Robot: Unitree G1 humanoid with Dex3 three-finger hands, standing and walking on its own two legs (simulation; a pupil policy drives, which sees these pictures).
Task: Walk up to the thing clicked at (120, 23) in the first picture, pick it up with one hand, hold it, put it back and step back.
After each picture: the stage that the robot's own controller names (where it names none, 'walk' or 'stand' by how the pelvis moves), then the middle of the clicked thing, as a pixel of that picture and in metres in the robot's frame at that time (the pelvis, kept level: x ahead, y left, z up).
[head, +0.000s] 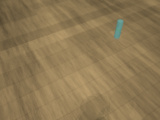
stand; (118, 29) +1.59 -0.44 -0.65
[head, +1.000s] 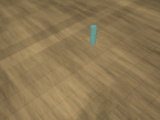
walk; (93, 35) +1.51 -0.02 -0.63
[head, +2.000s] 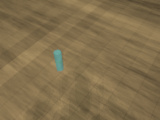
walk; (58, 61) +1.01 +0.27 -0.64
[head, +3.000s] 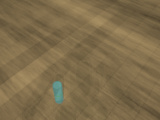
walk; (58, 93) +0.64 +0.20 -0.63
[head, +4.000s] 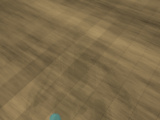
stand; out of the picture +0.41 +0.19 -0.63
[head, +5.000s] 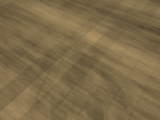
stand; out of the picture +0.38 +0.21 -0.66
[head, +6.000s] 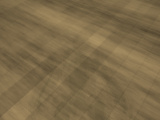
stand; out of the picture +0.38 +0.19 -0.66
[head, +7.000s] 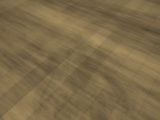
stand; out of the picture +0.37 +0.20 -0.66
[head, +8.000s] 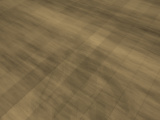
stand; out of the picture +0.36 +0.21 -0.66
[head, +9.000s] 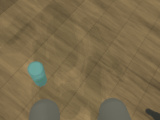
go down; (38, 75) +0.43 +0.19 -0.39
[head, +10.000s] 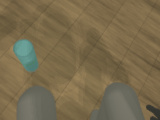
go down; (28, 58) +0.46 +0.22 -0.28
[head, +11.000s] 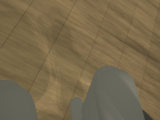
close in; out of the picture +0.45 +0.26 -0.17
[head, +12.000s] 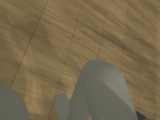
close; out of the picture +0.44 +0.28 -0.16
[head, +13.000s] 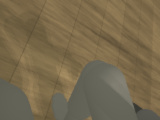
lift; out of the picture +0.41 +0.28 -0.16
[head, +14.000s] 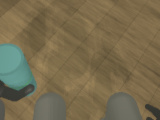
lift; (19, 76) +0.33 +0.21 +0.00
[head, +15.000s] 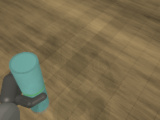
hold; (33, 87) +0.32 +0.17 +0.04
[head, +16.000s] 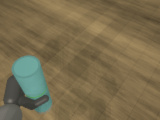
hold; (36, 89) +0.32 +0.16 +0.03
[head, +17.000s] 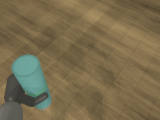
crouch; (36, 87) +0.33 +0.16 +0.00
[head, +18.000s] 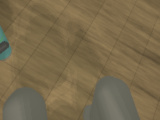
lower; out of the picture +0.47 +0.23 -0.06
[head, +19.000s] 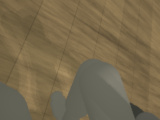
lower; out of the picture +0.44 +0.29 -0.17
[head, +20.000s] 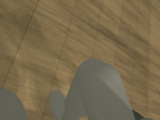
lower; out of the picture +0.45 +0.29 -0.17
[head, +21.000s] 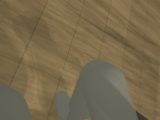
lower; out of the picture +0.43 +0.29 -0.16
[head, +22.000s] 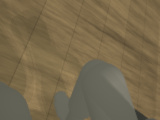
lower; out of the picture +0.43 +0.29 -0.17
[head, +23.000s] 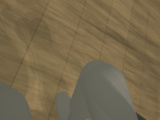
open; out of the picture +0.44 +0.27 -0.17
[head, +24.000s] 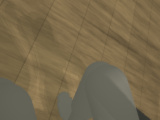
stand; out of the picture +0.43 +0.28 -0.17
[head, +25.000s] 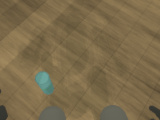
walk; (45, 84) +0.44 +0.20 -0.43
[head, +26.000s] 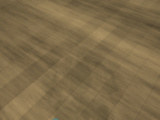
stand; out of the picture +0.39 +0.18 -0.60
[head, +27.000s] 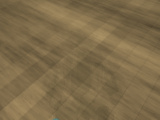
stand; out of the picture +0.39 +0.18 -0.60
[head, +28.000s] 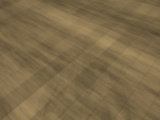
stand; out of the picture +0.41 +0.16 -0.65
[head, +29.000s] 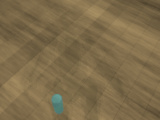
walk; (58, 104) +0.46 +0.14 -0.64
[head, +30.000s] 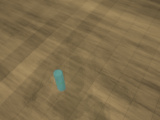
walk; (60, 81) +0.69 +0.22 -0.63
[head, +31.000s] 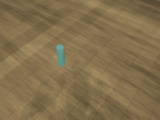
stand; (60, 56) +1.02 +0.20 -0.63
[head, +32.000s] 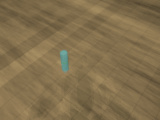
stand; (64, 61) +1.02 +0.19 -0.65
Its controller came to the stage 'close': yes
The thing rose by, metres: 0.68
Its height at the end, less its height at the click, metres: +0.00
